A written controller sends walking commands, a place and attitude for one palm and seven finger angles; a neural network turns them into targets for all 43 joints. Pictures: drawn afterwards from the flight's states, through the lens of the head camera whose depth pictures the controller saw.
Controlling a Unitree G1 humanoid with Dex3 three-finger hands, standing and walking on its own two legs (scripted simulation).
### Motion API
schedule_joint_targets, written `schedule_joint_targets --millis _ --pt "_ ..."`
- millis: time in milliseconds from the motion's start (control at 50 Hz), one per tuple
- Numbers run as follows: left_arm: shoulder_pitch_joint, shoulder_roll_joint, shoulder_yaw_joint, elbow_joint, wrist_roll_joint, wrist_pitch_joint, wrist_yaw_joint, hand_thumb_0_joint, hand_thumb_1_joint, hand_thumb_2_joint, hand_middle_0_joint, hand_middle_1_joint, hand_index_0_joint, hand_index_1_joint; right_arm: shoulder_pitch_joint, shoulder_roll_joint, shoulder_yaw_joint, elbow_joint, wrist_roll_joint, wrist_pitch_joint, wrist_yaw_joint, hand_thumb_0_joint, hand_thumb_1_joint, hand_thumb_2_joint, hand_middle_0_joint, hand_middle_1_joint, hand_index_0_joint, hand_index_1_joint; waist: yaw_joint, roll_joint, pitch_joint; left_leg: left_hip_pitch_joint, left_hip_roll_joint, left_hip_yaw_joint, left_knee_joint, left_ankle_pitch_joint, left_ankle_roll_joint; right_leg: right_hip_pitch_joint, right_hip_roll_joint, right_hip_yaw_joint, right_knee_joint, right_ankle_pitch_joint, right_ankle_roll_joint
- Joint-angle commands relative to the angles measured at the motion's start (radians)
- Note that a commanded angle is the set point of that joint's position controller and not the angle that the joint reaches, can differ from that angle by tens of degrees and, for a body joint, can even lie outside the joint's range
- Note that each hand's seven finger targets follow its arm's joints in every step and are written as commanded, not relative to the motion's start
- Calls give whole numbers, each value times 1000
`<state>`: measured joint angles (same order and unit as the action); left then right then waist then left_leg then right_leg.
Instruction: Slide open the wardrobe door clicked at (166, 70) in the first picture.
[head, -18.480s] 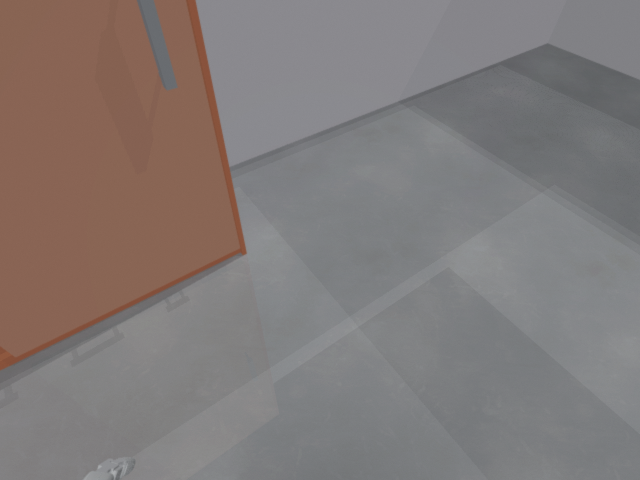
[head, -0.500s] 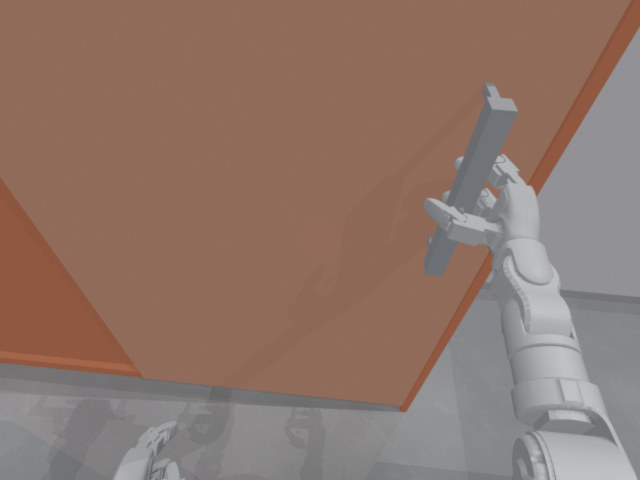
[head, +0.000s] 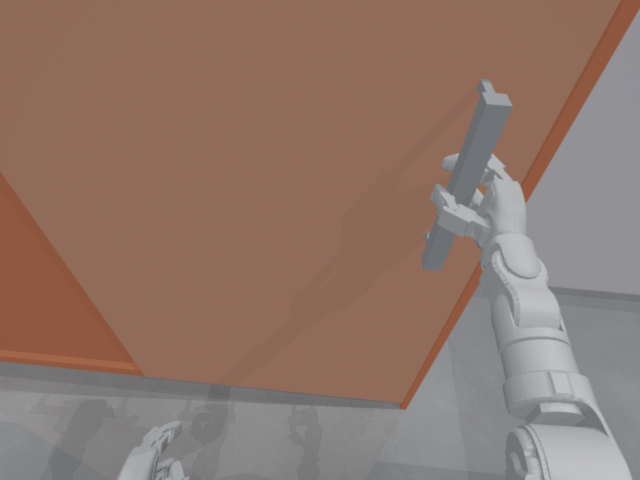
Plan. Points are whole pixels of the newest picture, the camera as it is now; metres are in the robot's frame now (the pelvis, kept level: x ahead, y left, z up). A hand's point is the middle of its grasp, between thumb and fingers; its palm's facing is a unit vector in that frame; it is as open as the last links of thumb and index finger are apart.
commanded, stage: grip the handle and tug to test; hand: right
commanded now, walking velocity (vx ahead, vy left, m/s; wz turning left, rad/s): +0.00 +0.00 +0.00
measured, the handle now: (454, 187) +0.47 -0.13 +0.15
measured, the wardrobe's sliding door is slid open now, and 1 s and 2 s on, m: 0.00 0.00 0.03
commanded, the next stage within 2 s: tug the door sideways, standing still in 0.44 s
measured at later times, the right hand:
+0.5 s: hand (445, 208) +0.42 -0.11 +0.15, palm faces +0.01 +1.00 +0.02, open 5.9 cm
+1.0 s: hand (441, 208) +0.42 -0.11 +0.15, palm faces +0.08 +1.00 -0.02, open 6.0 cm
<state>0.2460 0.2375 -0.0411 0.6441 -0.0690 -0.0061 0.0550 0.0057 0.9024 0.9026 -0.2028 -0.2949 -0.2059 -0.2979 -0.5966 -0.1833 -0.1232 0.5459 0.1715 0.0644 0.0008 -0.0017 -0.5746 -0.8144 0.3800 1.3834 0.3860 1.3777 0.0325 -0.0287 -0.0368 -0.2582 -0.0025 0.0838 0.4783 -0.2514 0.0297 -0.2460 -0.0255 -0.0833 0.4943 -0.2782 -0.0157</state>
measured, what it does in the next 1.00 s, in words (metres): stands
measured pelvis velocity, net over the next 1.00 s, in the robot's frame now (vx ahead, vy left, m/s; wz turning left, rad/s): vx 0.03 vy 0.00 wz -0.05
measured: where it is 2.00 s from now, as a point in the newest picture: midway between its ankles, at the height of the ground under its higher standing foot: outside the picture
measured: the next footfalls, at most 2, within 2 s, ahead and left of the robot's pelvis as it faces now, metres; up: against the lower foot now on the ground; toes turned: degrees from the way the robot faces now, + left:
none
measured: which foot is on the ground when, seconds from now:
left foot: down 0.00-1.00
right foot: down 0.00-1.00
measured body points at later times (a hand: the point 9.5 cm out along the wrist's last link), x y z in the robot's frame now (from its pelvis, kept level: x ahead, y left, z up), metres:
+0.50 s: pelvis +0.01 +0.00 +0.00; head +0.02 +0.02 +0.45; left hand +0.13 +0.26 -0.10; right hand +0.41 -0.16 +0.15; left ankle +0.00 +0.10 -0.74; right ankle -0.01 -0.11 -0.74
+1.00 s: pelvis +0.03 +0.00 +0.00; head +0.04 +0.01 +0.45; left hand +0.20 +0.21 -0.11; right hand +0.41 -0.16 +0.16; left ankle +0.00 +0.10 -0.74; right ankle -0.01 -0.11 -0.74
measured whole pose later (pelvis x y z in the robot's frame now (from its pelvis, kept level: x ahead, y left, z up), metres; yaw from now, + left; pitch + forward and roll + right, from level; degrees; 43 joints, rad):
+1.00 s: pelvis +0.03 +0.00 +0.00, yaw -3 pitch +3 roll +0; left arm 0.21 0.22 -0.03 0.63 -0.05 0.00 0.02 0.01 0.90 0.90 -0.20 -0.29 -0.21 -0.30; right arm -0.51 -0.08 0.00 0.32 0.13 0.16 -0.14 -0.02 -0.69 -0.83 0.32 1.40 0.30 1.40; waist -0.02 -0.04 -0.04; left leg -0.25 0.02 0.12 0.51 -0.31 0.02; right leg -0.25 -0.01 -0.04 0.53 -0.32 -0.01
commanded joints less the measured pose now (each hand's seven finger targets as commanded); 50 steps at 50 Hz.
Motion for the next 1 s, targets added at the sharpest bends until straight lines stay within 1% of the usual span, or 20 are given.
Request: schedule_joint_targets --millis 0,40,60,80,180,260,320,360,500,520,560,600,620,680,720,740,820,860,900,980 --pt "-49 129 46 -120 -2 -45 9 0 900 900 -200 -300 -200 -300 -489 -238 -115 -153 0 -75 -28 0 -900 -900 450 1400 450 1400 5 101 -224 74 10 -75 -70 175 -17 46 12 66 -49 145 -29" --pt "-54 118 44 -129 -2 -54 4 0 900 900 -200 -300 -200 -300 -491 -201 -91 -166 -3 -86 -27 0 -900 -900 450 1400 450 1400 0 57 -242 72 9 -77 -66 179 -13 60 16 63 -50 148 -29" --pt "-48 120 45 -126 -2 -54 4 0 900 900 -200 -300 -200 -300 -485 -224 -108 -168 -4 -91 -30 0 -900 -900 450 1400 450 1400 -4 53 -258 83 8 -76 -62 192 -12 63 15 61 -49 160 -27" --pt "-51 119 45 -132 -4 -57 3 0 900 900 -200 -300 -200 -300 -473 -201 -95 -174 2 -92 -27 0 -900 -900 450 1400 450 1400 -4 58 -257 86 7 -74 -61 195 -12 62 16 62 -51 160 -27" --pt "-57 123 49 -142 -6 -63 0 0 900 900 -200 -300 -200 -300 -407 -230 -126 -201 11 -95 -15 0 -900 -900 450 1400 450 1400 -19 90 -258 121 7 -80 -67 213 -15 47 15 52 -58 161 -28" --pt "-67 119 50 -160 -8 -63 -7 0 900 900 -200 -300 -200 -300 -344 -210 -110 -281 7 -93 -11 0 -900 -900 450 1400 450 1400 -32 45 -274 137 5 -72 -60 254 -9 72 14 49 -61 203 -26" --pt "-74 123 53 -173 -8 -60 -10 0 900 900 -200 -300 -200 -300 -271 -204 -115 -311 14 -78 -10 0 -900 -900 450 1400 450 1400 -39 93 -271 160 3 -71 -61 288 -13 70 10 44 -65 224 -28" --pt "-78 120 54 -178 -9 -61 -12 0 900 900 -200 -300 -200 -300 -264 -179 -91 -361 13 -65 -8 0 -900 -900 450 1400 450 1400 -38 54 -278 157 3 -67 -55 322 -10 90 11 42 -62 253 -25" --pt "-93 121 61 -200 -4 -48 -18 0 900 900 -200 -300 -200 -300 -99 -173 -110 -477 18 -6 -9 0 -900 -900 450 1400 450 1400 -58 78 -301 220 8 -62 -37 489 -13 113 13 30 -46 376 -25" --pt "-94 118 58 -199 -5 -43 -18 0 900 900 -200 -300 -200 -300 -112 -184 -109 -500 14 1 -8 0 -900 -900 450 1400 450 1400 -52 54 -302 216 8 -63 -36 502 -13 119 13 28 -48 385 -24" --pt "-86 115 57 -179 -5 -40 -12 0 900 900 -200 -300 -200 -300 -247 -126 -44 -475 10 24 -15 0 -900 -900 450 1400 450 1400 -11 57 -267 159 4 -59 -41 482 -17 129 14 33 -35 370 -26" --pt "-84 110 58 -171 -4 -41 -12 0 900 900 -200 -300 -200 -300 -318 -34 44 -499 3 41 -29 0 -900 -900 450 1400 450 1400 11 31 -256 119 4 -52 -41 465 -13 158 13 41 -21 387 -25" --pt "-73 108 62 -163 -1 -43 -13 0 900 900 -200 -300 -200 -300 -332 -20 55 -498 -3 47 -40 0 -900 -900 450 1400 450 1400 16 39 -276 102 0 -49 -33 477 -14 178 11 49 -11 410 -25" --pt "-69 105 63 -156 8 -41 -17 0 900 900 -200 -300 -200 -300 -326 35 106 -497 -17 60 -56 0 -900 -900 450 1400 450 1400 20 23 -311 83 3 -40 -15 485 -11 202 14 59 7 442 -22" --pt "-66 104 64 -152 14 -37 -19 0 900 900 -200 -300 -200 -300 -338 68 146 -504 -23 57 -59 0 -900 -900 450 1400 450 1400 27 59 -320 82 4 -36 -5 507 -12 208 11 68 16 471 -24" --pt "-71 102 63 -153 15 -37 -20 0 900 900 -200 -300 -200 -300 -347 82 161 -511 -24 54 -59 0 -900 -900 450 1400 450 1400 25 47 -333 78 5 -34 2 504 -10 215 11 72 20 479 -22" --pt "-80 97 60 -151 17 -33 -23 0 900 900 -200 -300 -200 -300 -378 138 226 -510 -28 39 -58 0 -900 -900 450 1400 450 1400 35 48 -327 49 5 -27 11 472 -6 230 6 90 29 486 -20" --pt "-85 92 59 -149 18 -35 -26 0 900 900 -200 -300 -200 -300 -404 163 255 -519 -32 29 -58 0 -900 -900 450 1400 450 1400 39 20 -337 29 5 -24 18 452 -3 250 4 100 35 497 -18" --pt "-86 95 59 -145 18 -34 -28 0 900 900 -200 -300 -200 -300 -407 184 280 -498 -31 23 -58 0 -900 -900 450 1400 450 1400 42 47 -317 12 3 -20 19 430 -2 246 -4 111 38 498 -17" --pt "-89 84 56 -142 19 -39 -34 0 900 900 -200 -300 -200 -300 -459 237 336 -514 -37 5 -63 0 -900 -900 450 1400 450 1400 50 12 -335 -19 2 -15 28 389 1 276 -10 132 42 513 -10"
